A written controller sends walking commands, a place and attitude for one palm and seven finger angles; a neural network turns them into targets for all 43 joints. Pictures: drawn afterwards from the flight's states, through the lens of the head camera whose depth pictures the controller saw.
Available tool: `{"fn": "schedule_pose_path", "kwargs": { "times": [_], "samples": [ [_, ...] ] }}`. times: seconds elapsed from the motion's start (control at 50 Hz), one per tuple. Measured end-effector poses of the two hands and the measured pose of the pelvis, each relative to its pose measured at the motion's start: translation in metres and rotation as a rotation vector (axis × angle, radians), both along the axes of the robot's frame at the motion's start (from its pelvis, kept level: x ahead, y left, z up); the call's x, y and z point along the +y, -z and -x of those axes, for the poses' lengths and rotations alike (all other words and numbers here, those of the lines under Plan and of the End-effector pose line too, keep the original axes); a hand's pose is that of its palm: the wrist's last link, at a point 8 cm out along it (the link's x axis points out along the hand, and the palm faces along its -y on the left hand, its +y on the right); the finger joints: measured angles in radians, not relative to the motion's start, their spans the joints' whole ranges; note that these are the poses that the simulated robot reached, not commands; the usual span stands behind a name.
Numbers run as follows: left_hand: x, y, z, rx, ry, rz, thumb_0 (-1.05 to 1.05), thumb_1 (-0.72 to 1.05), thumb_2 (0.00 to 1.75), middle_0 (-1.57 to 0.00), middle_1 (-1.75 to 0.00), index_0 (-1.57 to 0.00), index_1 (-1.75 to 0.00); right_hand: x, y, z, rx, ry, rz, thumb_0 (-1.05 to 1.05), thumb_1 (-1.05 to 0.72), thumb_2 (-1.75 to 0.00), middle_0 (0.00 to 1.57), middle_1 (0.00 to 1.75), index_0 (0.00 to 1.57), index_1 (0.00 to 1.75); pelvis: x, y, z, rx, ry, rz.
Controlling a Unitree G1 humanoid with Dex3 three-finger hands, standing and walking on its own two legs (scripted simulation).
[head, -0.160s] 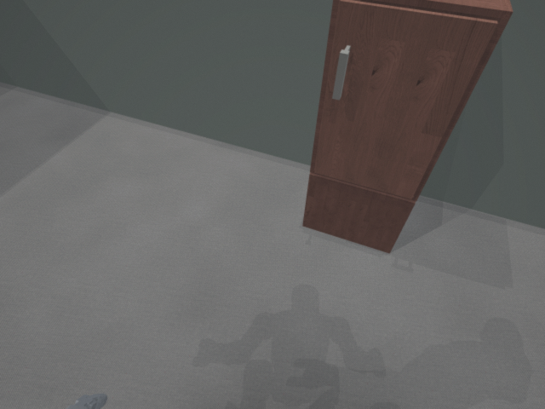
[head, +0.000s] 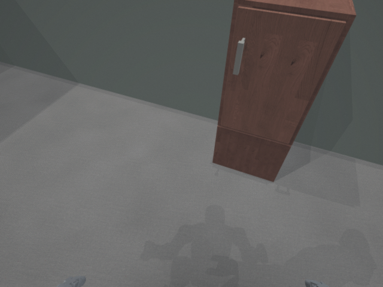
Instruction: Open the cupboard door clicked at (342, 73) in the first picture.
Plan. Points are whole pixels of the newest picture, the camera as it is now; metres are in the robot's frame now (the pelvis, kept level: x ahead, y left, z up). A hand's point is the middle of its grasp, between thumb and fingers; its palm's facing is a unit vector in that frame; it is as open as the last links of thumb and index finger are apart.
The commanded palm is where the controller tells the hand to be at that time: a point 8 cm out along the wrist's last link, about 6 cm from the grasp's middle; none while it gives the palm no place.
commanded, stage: stand and wait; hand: left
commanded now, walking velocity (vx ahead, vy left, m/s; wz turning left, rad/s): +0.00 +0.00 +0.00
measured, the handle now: (239, 56) +0.96 -0.14 +0.03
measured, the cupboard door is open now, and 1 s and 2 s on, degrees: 0 0 0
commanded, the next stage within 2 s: look at it before walking up in 0.66 s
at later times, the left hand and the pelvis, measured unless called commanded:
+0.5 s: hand out of the picture +0.05 +0.24 -0.15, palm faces -0.02 -0.94 -0.34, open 7.4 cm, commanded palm none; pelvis -0.02 -0.01 +0.00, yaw +0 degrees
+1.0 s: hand out of the picture +0.06 +0.23 -0.15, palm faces -0.02 -0.94 -0.33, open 7.4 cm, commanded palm none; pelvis -0.02 -0.02 +0.01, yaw +0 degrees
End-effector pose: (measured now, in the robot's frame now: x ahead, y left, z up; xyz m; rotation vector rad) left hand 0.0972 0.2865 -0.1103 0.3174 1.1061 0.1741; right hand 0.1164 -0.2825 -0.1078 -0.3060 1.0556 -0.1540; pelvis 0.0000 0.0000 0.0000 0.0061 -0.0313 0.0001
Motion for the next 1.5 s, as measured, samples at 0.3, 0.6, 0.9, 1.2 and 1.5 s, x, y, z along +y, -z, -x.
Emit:
{"fn": "schedule_pose_path", "kwargs": {
  "times": [0.3, 0.6, 0.9, 1.2, 1.5],
  "samples": [
    [-0.008, 0.005, 0.033, 0.066, -0.03, 0.01, 0.01, 0.91, 0.9, -0.2, -0.3, -0.2, -0.3, -0.015, 0.003, 0.034, 0.083, 0.032, 0.011, 0.0, -0.9, -0.9, 0.21, 0.29, 0.21, 0.3, -0.009, -0.003, 0.009, -0.009, -0.004, 0.001],
    [-0.005, 0.003, 0.051, 0.108, -0.038, -0.01, 0.01, 0.91, 0.9, -0.2, -0.3, -0.2, -0.3, -0.024, 0.009, 0.071, 0.167, 0.062, 0.01, 0.0, -0.9, -0.9, 0.21, 0.29, 0.21, 0.3, -0.013, -0.005, 0.017, -0.01, -0.003, 0.001],
    [-0.012, 0.002, 0.043, 0.083, -0.025, 0.002, 0.01, 0.91, 0.9, -0.2, -0.3, -0.2, -0.3, -0.023, 0.008, 0.065, 0.148, 0.055, 0.002, 0.0, -0.9, -0.9, 0.21, 0.29, 0.21, 0.3, -0.015, -0.006, 0.019, -0.005, -0.003, 0.0],
    [-0.012, 0.002, 0.043, 0.103, -0.034, -0.002, 0.01, 0.91, 0.9, -0.2, -0.3, -0.2, -0.3, -0.026, 0.006, 0.054, 0.144, 0.047, 0.008, 0.0, -0.9, -0.9, 0.21, 0.29, 0.21, 0.3, -0.017, -0.007, 0.013, 0.001, -0.003, 0.0],
    [-0.014, 0.0, 0.037, 0.097, -0.038, -0.012, 0.01, 0.91, 0.9, -0.2, -0.3, -0.2, -0.3, -0.028, 0.007, 0.045, 0.122, 0.052, 0.008, 0.0, -0.9, -0.9, 0.21, 0.29, 0.21, 0.3, -0.02, -0.007, 0.01, -0.002, 0.014, -0.001]
  ]
}}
